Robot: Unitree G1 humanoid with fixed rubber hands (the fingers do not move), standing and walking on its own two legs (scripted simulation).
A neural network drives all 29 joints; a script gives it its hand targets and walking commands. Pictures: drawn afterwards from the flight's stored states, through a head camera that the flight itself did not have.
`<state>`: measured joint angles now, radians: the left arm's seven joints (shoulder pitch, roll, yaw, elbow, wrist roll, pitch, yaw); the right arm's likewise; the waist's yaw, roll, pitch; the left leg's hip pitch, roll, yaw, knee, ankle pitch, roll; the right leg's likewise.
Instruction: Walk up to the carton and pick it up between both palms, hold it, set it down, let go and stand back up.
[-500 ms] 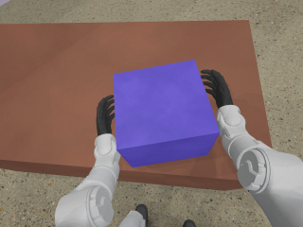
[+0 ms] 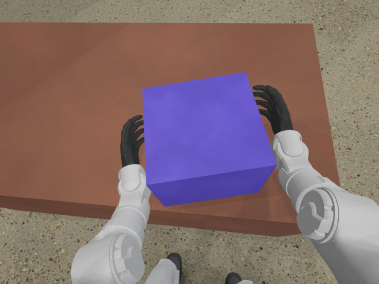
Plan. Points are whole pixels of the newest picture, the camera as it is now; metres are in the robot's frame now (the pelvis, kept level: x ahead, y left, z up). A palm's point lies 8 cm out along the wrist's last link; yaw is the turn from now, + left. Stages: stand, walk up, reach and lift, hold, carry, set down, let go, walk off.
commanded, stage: set down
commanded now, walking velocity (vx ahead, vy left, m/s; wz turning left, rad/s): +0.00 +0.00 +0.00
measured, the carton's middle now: (203, 142) +0.43 +0.07 -0.06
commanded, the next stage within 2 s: none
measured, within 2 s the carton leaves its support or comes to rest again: neither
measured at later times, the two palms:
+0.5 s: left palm (131, 156) +0.36 +0.21 -0.03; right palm (279, 123) +0.47 -0.09 -0.01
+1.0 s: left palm (131, 157) +0.37 +0.22 -0.05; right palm (277, 125) +0.48 -0.09 -0.02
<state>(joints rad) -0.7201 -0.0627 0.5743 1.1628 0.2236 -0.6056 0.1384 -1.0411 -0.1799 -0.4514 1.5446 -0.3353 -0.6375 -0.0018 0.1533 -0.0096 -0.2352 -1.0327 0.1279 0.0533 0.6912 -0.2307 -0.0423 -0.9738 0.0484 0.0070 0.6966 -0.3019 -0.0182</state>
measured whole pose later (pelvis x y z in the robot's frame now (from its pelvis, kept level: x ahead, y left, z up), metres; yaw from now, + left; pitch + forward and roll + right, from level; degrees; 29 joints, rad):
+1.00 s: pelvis +0.00 +0.00 -0.01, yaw +0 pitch +34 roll -1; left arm -0.77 -0.01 0.45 1.26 0.15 -0.52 0.17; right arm -1.06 -0.22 -0.21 1.63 -0.12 -0.58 -0.01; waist 0.18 -0.02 -0.26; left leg -1.07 0.13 0.04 0.75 -0.25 -0.05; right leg -1.01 0.05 0.00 0.75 -0.33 -0.02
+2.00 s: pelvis -0.02 +0.00 +0.01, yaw +1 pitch +29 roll -2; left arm -0.89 0.16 0.07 1.12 -0.26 -0.19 0.14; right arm -1.17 -0.52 0.24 1.50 0.48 -0.27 0.15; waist 0.24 0.03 -0.27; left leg -0.96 0.12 0.03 0.65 -0.19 -0.05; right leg -0.88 0.05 -0.02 0.64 -0.26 -0.01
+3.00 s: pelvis -0.01 +0.00 +0.03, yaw +3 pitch +13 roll -1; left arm -0.34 0.09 0.09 0.74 -0.13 -0.22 0.16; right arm -0.58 -0.45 0.16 1.19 0.44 -0.39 0.19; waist 0.13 0.00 -0.12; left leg -0.56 0.10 0.02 0.50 -0.16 -0.06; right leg -0.49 0.03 -0.03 0.50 -0.25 -0.03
